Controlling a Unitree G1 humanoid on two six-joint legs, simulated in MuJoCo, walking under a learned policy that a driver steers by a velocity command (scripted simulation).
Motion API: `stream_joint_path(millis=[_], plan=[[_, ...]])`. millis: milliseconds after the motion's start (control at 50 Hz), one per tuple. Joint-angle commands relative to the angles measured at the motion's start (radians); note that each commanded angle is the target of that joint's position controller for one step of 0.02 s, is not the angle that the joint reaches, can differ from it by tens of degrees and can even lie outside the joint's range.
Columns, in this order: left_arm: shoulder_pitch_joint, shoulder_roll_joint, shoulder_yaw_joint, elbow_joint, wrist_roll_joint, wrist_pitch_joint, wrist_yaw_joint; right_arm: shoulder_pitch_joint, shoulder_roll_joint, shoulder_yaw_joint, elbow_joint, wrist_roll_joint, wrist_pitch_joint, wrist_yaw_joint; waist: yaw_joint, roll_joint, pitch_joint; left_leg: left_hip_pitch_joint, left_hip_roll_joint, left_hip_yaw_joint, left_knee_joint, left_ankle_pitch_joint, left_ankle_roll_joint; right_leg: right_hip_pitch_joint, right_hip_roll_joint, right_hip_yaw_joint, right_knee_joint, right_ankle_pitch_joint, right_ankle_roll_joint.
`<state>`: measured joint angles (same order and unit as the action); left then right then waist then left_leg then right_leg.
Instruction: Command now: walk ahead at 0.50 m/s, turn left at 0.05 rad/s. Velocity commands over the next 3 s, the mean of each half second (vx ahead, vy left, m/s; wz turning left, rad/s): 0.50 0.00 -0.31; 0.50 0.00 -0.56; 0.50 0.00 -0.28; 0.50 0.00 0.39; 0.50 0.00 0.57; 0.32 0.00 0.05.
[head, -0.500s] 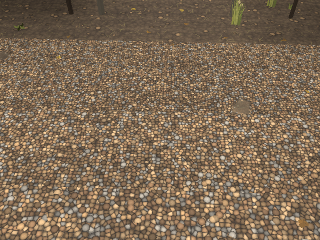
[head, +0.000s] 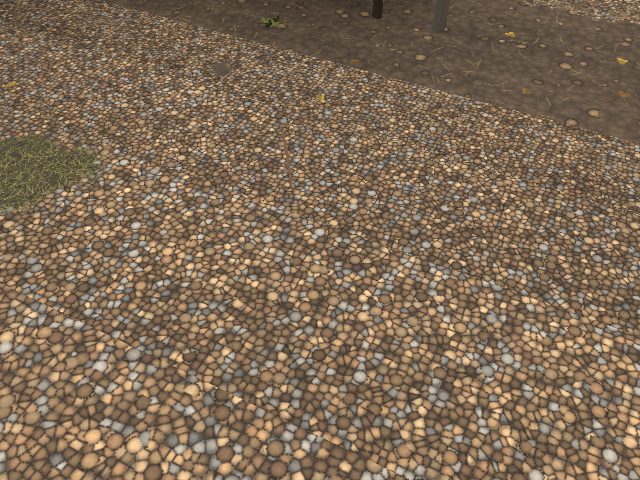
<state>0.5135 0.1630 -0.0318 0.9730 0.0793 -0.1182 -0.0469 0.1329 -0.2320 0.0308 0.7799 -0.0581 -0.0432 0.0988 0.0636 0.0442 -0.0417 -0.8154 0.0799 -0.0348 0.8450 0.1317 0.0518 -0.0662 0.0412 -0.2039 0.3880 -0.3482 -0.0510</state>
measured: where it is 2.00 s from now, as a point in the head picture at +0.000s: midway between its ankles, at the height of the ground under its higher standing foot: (498, 352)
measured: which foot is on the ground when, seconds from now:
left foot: up 0.00-0.16, down 0.18-0.68, up 0.70-1.00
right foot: down 0.00-0.18, up 0.20-0.64, down 0.66-1.00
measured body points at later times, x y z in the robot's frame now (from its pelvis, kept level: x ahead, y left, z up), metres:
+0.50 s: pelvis +0.27 +0.00 +0.01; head +0.28 +0.00 +0.46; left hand +0.46 +0.19 -0.11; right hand +0.15 -0.21 -0.13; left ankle +0.25 +0.12 -0.73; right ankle +0.39 -0.18 -0.67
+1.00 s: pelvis +0.50 -0.12 -0.04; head +0.50 -0.13 +0.41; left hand +0.56 +0.10 -0.18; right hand +0.60 -0.40 -0.13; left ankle +0.72 -0.05 -0.73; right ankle +0.38 -0.16 -0.73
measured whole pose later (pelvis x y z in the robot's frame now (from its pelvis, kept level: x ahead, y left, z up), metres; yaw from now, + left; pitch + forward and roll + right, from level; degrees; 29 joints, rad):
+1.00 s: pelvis +0.50 -0.12 -0.04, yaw -32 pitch +2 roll -1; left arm 0.52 0.16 0.00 0.96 0.08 -0.13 -0.02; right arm 0.06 -0.19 0.03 0.73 -0.10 -0.08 0.06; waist 0.13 0.02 -0.06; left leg -0.68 0.09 -0.08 0.77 0.30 -0.01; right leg -0.32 0.15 0.11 0.87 -0.58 -0.10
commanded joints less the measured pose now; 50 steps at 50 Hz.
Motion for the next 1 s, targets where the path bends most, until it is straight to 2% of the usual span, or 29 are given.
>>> stream_joint_path(millis=[20,120,160,180,200,220,240,260,300,360,420,500,540,580,600,620,660,680,700,720,740,780,820,860,880,900,920,960,1000], plan=[[-0.023,0.201,0.057,-0.019,-0.007,-0.011,-0.020,-0.116,-0.025,-0.005,-0.104,-0.001,0.000,-0.015,-0.053,-0.077,0.142,0.057,-0.033,0.005,-0.173,0.007,-0.006,0.004,-0.309,0.238,-0.189,0.675,-0.205],[0.096,0.154,0.077,0.055,-0.006,0.015,-0.029,-0.278,-0.049,-0.032,-0.134,-0.002,-0.001,-0.035,-0.006,-0.107,0.127,0.123,-0.064,0.049,-0.311,-0.176,0.014,0.230,-0.308,0.270,-0.137,0.707,-0.193],[0.020,0.188,0.098,0.029,-0.005,0.023,-0.028,-0.213,-0.083,-0.058,-0.117,0.010,-0.013,-0.046,-0.082,-0.131,0.045,0.478,-0.097,0.102,-0.309,-0.140,0.064,0.086,-0.272,0.224,-0.032,0.963,-0.147],[-0.035,0.198,0.106,-0.002,-0.003,0.014,-0.028,-0.061,-0.149,-0.086,-0.071,0.022,-0.026,-0.056,-0.141,-0.102,-0.060,0.815,-0.082,0.066,-0.225,-0.009,0.129,-0.125,-0.198,0.182,0.144,0.985,-0.080],[0.076,0.094,0.074,-0.021,0.003,0.003,-0.024,0.162,-0.198,-0.094,-0.012,0.027,-0.036,-0.061,-0.158,0.046,-0.332,1.324,0.145,-0.162,-0.205,0.172,0.318,-0.434,-0.095,0.146,0.452,0.586,0.003],[0.034,0.035,0.047,-0.058,-0.001,-0.004,-0.042,0.401,-0.194,-0.094,0.047,0.013,-0.032,-0.080,-0.239,0.160,-0.451,1.491,0.362,-0.530,-0.429,0.031,0.416,-0.629,0.012,0.180,0.711,-0.234,0.022],[-0.113,0.105,0.080,-0.054,-0.023,0.005,-0.047,0.439,-0.155,-0.107,0.092,-0.009,-0.042,-0.096,-0.274,0.034,-0.186,1.282,0.309,-0.462,-0.517,-0.244,0.284,-0.749,-0.063,0.271,0.801,-0.224,-0.021],[-0.153,0.117,0.090,-0.049,-0.031,0.005,-0.028,0.297,-0.145,-0.111,0.086,0.014,-0.051,-0.103,-0.207,0.038,0.008,1.009,0.284,-0.335,-0.582,-0.326,0.238,-0.726,-0.120,0.260,0.817,-0.150,-0.037],[-0.117,0.069,0.082,-0.041,0.005,0.012,-0.003,0.156,-0.024,-0.074,0.081,0.034,-0.050,-0.112,-0.097,0.035,0.018,0.793,0.235,-0.195,-0.666,-0.234,0.209,-0.559,-0.180,0.276,0.724,-0.072,-0.059],[-0.126,-0.012,0.063,-0.040,-0.003,0.023,-0.007,0.131,0.021,-0.073,0.084,0.004,-0.064,-0.107,-0.051,-0.003,0.045,0.690,0.217,-0.046,-0.764,-0.152,0.187,-0.485,-0.175,0.264,0.657,0.044,-0.049],[-0.226,0.013,0.057,-0.076,-0.024,0.027,-0.035,0.166,0.009,-0.080,0.124,-0.026,-0.076,-0.104,-0.060,-0.003,0.084,0.689,0.206,0.094,-0.788,-0.016,0.171,-0.536,-0.186,0.247,0.515,0.237,-0.026],[-0.307,0.048,0.060,-0.113,-0.018,0.034,-0.059,0.218,-0.028,-0.077,0.158,-0.055,-0.066,-0.070,-0.062,0.020,0.104,0.594,0.174,0.223,-0.748,-0.019,0.140,-0.446,-0.160,0.232,0.457,0.376,-0.006],[-0.212,0.073,0.066,-0.107,-0.009,0.019,-0.064,0.175,-0.058,-0.077,0.151,-0.084,-0.068,-0.064,-0.007,0.019,0.116,0.463,0.182,0.242,-0.674,-0.094,0.119,-0.292,-0.140,0.250,0.660,0.458,-0.014],[-0.239,0.136,0.087,-0.138,0.004,0.002,-0.051,0.147,-0.086,-0.078,0.140,-0.061,-0.079,-0.076,-0.008,0.002,0.137,0.581,0.201,0.236,-0.591,-0.088,0.115,-0.363,-0.125,0.236,0.651,0.306,-0.030],[-0.395,0.162,0.094,-0.199,-0.008,0.003,-0.039,0.184,-0.122,-0.087,0.162,0.001,-0.082,-0.081,-0.053,-0.009,0.180,0.726,0.229,0.231,-0.605,-0.106,0.118,-0.488,-0.136,0.220,0.372,0.094,-0.024],[-0.471,0.147,0.090,-0.227,-0.014,0.008,-0.032,0.271,-0.139,-0.091,0.191,0.020,-0.070,-0.091,-0.095,0.004,0.182,0.820,0.238,0.231,-0.549,-0.019,0.118,-0.462,-0.102,0.140,0.294,0.016,-0.028],[-0.270,0.155,0.111,-0.174,-0.041,-0.025,-0.018,0.323,-0.182,-0.104,0.193,-0.044,-0.052,-0.095,-0.033,-0.005,0.071,0.699,0.193,0.310,-0.227,0.317,0.086,-0.087,0.041,0.050,0.287,0.231,-0.060],[-0.142,0.272,0.151,-0.154,-0.046,-0.037,0.020,0.382,-0.063,-0.075,0.176,-0.057,-0.052,-0.086,-0.030,-0.145,-0.117,0.520,0.123,0.291,0.071,0.084,-0.002,0.207,-0.049,0.281,0.308,0.590,-0.209],[0.060,0.349,0.167,-0.114,-0.019,-0.028,0.043,0.394,0.038,-0.040,0.122,-0.058,-0.072,-0.055,0.023,-0.299,-0.335,0.219,-0.070,0.211,0.362,-0.749,-0.099,0.565,-0.277,0.742,0.120,0.632,-0.465],[0.207,0.291,0.167,-0.031,0.009,-0.035,0.031,0.126,-0.059,-0.064,0.060,0.008,-0.093,-0.024,0.164,-0.157,-0.116,-0.070,-0.107,0.030,0.472,-0.804,-0.060,0.529,-0.304,0.873,-0.027,0.403,-0.390],[0.141,0.265,0.170,-0.024,-0.009,-0.048,0.026,-0.017,-0.056,-0.067,0.014,0.035,-0.098,-0.034,0.156,-0.122,0.065,-0.165,-0.048,-0.039,0.509,-0.746,-0.039,0.346,-0.312,0.810,-0.029,0.317,-0.344],[-0.015,0.114,0.113,-0.036,-0.034,-0.042,-0.001,0.023,-0.065,-0.072,0.014,-0.016,-0.089,-0.077,0.020,-0.090,0.057,0.011,0.002,-0.082,0.499,-0.640,-0.025,0.025,-0.285,0.723,0.020,0.273,-0.348],[-0.165,0.082,0.090,-0.080,-0.026,-0.024,-0.012,0.061,0.012,-0.048,0.019,-0.038,-0.060,-0.092,-0.071,-0.037,0.101,0.124,0.022,-0.075,0.395,-0.547,-0.032,-0.261,-0.256,0.644,-0.009,0.287,-0.327],[-0.209,0.113,0.089,-0.098,-0.026,-0.014,-0.003,0.054,0.024,-0.037,-0.009,-0.032,-0.039,-0.085,-0.088,-0.069,0.066,0.262,-0.001,-0.006,0.250,-0.383,-0.047,-0.442,-0.145,0.499,0.014,0.216,-0.269],[-0.206,0.111,0.079,-0.100,-0.001,-0.017,0.006,0.110,0.047,-0.019,-0.001,-0.053,-0.038,-0.063,-0.104,-0.073,0.054,0.378,-0.015,0.015,0.294,-0.196,-0.036,-0.577,-0.093,0.441,0.088,0.158,-0.239],[-0.182,0.125,0.079,-0.100,0.012,-0.020,0.008,0.114,0.045,-0.015,-0.011,-0.045,-0.039,-0.048,-0.101,-0.069,0.055,0.409,-0.017,0.049,0.289,-0.133,-0.043,-0.639,-0.074,0.428,0.124,0.186,-0.236],[-0.076,0.059,0.058,-0.069,0.020,-0.030,0.034,0.035,0.018,-0.015,-0.033,-0.059,-0.040,-0.036,-0.020,-0.052,0.056,0.180,0.015,-0.086,0.145,0.086,-0.050,-0.425,-0.069,0.502,0.183,0.040,-0.230],[-0.011,0.072,0.052,-0.065,-0.006,-0.030,0.055,-0.048,-0.018,-0.012,-0.065,-0.045,-0.045,-0.029,0.046,-0.028,0.037,0.147,0.005,-0.055,-0.163,0.364,-0.061,-0.369,-0.025,0.502,0.341,-0.079,-0.200],[-0.026,0.150,0.053,-0.071,0.010,-0.013,0.022,-0.044,0.002,-0.006,-0.090,-0.029,-0.030,-0.033,0.008,-0.080,0.070,0.518,-0.033,0.057,-0.166,0.298,-0.069,-0.696,-0.005,0.502,0.329,-0.234,-0.203]])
